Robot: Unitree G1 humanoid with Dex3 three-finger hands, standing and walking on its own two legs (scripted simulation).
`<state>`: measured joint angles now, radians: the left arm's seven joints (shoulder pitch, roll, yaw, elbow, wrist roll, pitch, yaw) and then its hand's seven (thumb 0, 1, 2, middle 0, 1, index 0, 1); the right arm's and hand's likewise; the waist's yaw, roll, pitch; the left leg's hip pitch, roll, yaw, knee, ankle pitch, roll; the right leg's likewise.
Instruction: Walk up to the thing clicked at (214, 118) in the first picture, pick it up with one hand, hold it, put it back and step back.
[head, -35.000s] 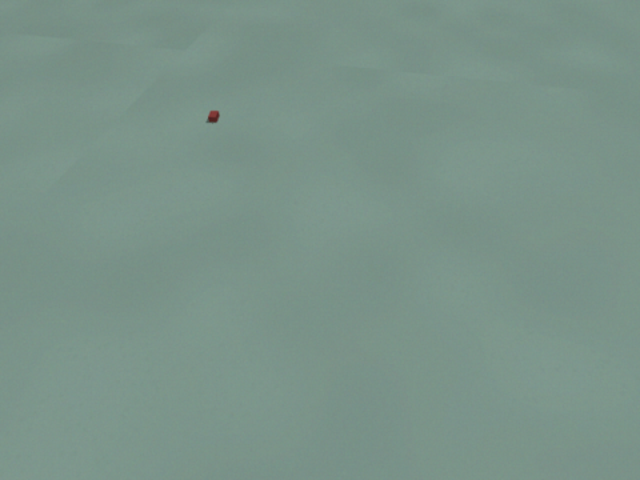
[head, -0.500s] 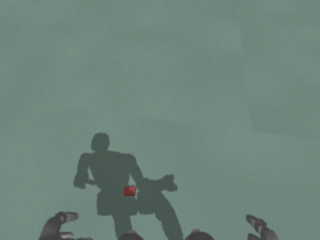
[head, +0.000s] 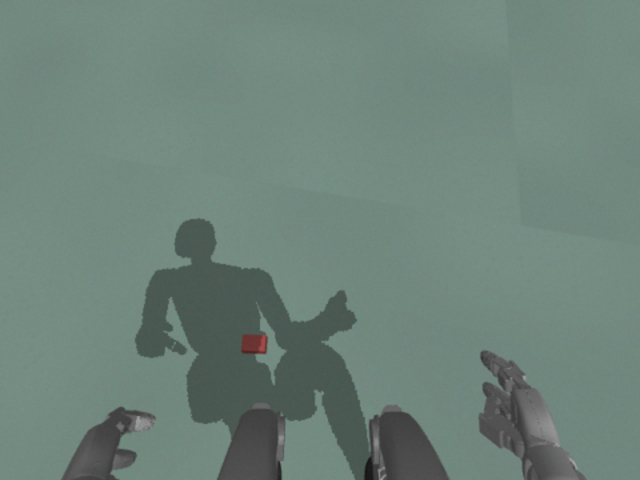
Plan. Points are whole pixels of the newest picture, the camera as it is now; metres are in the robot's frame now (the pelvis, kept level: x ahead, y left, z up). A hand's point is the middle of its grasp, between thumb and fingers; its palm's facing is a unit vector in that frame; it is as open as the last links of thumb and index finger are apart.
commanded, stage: rise first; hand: left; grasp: from above
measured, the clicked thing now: (254, 344) +0.42 +0.18 -0.63
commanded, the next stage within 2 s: none
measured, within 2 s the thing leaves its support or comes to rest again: neither
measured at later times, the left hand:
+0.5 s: hand (186, 396) +0.26 +0.26 -0.33, palm faces -0.46 -0.37 -0.81, open 12.6 cm
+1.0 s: hand (207, 369) +0.32 +0.25 -0.44, palm faces -0.47 -0.07 -0.88, open 12.8 cm
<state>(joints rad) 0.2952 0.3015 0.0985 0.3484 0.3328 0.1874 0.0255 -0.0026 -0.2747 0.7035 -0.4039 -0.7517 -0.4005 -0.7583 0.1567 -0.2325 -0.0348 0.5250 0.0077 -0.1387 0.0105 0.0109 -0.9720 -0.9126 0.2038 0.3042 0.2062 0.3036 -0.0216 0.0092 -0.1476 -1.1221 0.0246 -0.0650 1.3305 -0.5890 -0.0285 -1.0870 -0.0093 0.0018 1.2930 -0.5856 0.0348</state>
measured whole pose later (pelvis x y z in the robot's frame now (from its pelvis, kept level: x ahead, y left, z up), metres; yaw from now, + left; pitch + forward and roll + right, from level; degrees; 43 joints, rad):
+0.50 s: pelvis -0.06 -0.01 -0.19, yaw -2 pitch +33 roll -2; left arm -0.33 0.44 0.07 0.78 0.81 -0.10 0.18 0.00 -0.29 0.78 -0.35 -0.77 -0.35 -0.79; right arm 0.06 -0.28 -0.06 0.68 -0.02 -0.15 0.05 0.01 -0.93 -0.90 0.20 0.30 0.21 0.30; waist -0.03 0.02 -0.16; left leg -1.89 0.01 -0.09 1.98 -0.68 -0.05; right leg -1.86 0.01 0.02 1.96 -0.68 0.04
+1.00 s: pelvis -0.08 +0.00 -0.28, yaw -4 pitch +32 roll -6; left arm -0.68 0.57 0.05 1.21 1.18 -0.25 0.37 0.00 -0.29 0.85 -0.31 -0.72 -0.30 -0.74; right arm 0.14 -0.26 -0.03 0.77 -0.09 -0.05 0.10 0.01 -0.90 -0.89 0.20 0.30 0.21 0.30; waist -0.13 0.00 -0.11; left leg -2.19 -0.02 -0.14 2.29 -0.66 -0.05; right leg -2.13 0.03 0.00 2.23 -0.67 0.05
